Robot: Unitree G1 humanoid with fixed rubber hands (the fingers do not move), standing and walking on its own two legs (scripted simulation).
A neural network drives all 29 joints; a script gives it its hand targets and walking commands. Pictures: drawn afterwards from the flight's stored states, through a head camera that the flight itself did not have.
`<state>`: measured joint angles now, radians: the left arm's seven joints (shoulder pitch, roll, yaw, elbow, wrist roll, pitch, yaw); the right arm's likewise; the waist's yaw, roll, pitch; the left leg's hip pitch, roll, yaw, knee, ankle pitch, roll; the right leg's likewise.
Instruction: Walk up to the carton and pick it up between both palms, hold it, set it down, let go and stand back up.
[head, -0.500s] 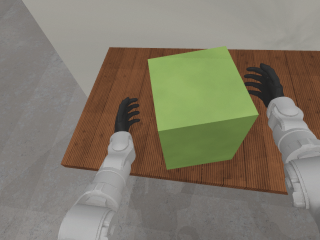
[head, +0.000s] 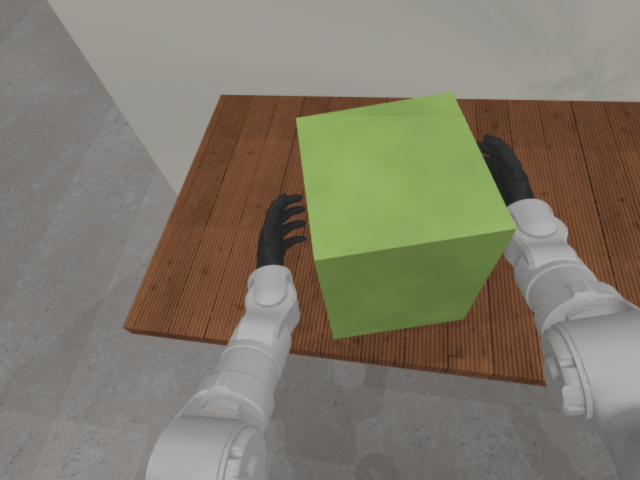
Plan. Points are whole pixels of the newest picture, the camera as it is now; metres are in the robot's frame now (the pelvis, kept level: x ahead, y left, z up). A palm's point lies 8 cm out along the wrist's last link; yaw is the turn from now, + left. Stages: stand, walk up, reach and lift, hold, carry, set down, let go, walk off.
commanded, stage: reach and lift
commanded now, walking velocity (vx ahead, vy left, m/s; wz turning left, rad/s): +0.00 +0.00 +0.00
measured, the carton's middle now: (387, 227) +0.47 -0.02 -0.01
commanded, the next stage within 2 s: none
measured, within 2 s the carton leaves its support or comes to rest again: leaves its support in 1.14 s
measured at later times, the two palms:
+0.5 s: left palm (270, 258) +0.40 +0.13 +0.02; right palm (502, 197) +0.48 -0.15 +0.05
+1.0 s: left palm (268, 259) +0.40 +0.13 +0.02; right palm (501, 203) +0.47 -0.15 +0.05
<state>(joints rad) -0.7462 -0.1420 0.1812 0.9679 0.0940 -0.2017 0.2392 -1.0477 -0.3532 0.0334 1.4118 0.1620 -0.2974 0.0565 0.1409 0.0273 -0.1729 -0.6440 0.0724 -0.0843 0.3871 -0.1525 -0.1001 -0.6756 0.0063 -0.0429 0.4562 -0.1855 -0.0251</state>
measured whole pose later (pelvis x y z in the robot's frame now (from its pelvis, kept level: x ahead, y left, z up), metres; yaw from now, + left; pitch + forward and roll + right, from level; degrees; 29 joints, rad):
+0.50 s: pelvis +0.00 +0.00 +0.00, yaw +0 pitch +23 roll +0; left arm -0.75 -0.19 0.34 0.94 0.24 -0.20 0.22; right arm -1.05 -0.29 -0.21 1.38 -0.09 -0.29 0.04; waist 0.13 0.03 -0.17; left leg -0.64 0.07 -0.08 0.39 -0.15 -0.10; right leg -0.68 0.01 -0.04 0.46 -0.18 -0.03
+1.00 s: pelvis +0.00 +0.00 +0.00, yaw +0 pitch +23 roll +0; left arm -0.74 -0.21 0.45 0.92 0.35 -0.21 0.20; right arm -1.02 -0.22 -0.47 1.36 -0.30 -0.37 0.03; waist 0.10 0.03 -0.17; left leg -0.64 0.08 -0.08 0.39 -0.15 -0.09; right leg -0.66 0.01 -0.04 0.42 -0.16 -0.03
